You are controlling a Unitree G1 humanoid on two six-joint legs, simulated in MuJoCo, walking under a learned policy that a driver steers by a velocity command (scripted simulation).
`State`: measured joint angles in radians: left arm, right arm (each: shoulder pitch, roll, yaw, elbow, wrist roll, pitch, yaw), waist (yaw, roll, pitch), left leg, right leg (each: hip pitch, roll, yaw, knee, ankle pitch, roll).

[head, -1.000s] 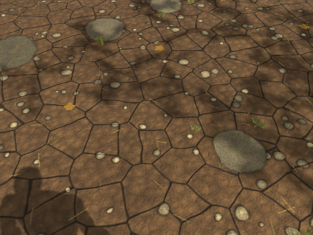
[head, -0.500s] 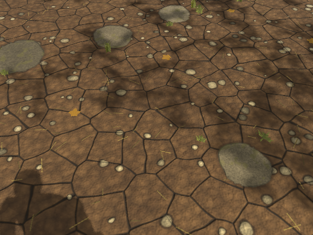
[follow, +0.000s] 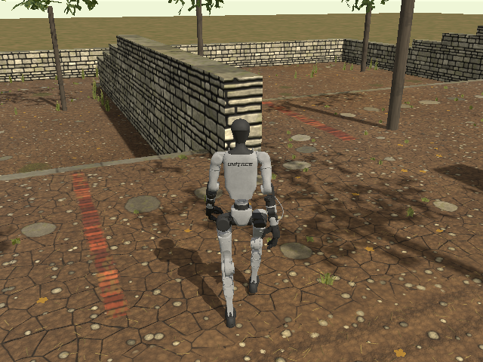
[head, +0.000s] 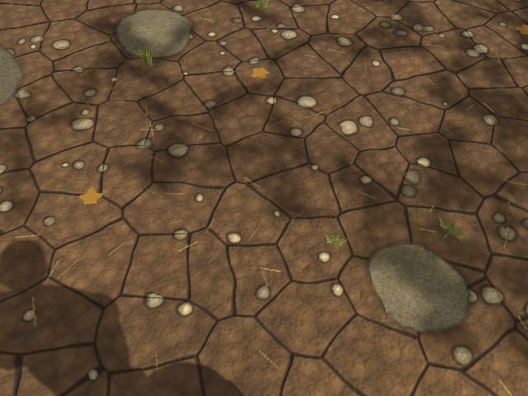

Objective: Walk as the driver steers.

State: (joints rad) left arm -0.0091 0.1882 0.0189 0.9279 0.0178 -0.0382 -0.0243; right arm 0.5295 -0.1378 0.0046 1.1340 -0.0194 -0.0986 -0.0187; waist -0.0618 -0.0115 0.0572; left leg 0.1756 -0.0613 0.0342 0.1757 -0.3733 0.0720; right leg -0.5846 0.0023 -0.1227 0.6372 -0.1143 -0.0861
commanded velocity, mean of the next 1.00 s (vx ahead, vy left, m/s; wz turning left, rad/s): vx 0.37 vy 0.00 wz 0.26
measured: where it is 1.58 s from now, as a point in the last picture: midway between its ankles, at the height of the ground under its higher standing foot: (252, 368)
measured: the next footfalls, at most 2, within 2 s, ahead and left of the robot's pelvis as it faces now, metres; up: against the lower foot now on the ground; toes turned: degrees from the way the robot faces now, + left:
right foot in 0.06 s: +0.21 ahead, -0.07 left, +0.00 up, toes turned -4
left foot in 0.60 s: +0.48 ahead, +0.09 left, +0.00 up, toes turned +19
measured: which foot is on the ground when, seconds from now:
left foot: down 0.00-0.08, up 0.10-0.58, down 0.60-1.00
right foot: up 0.00-0.04, down 0.06-0.62, up 0.64-1.00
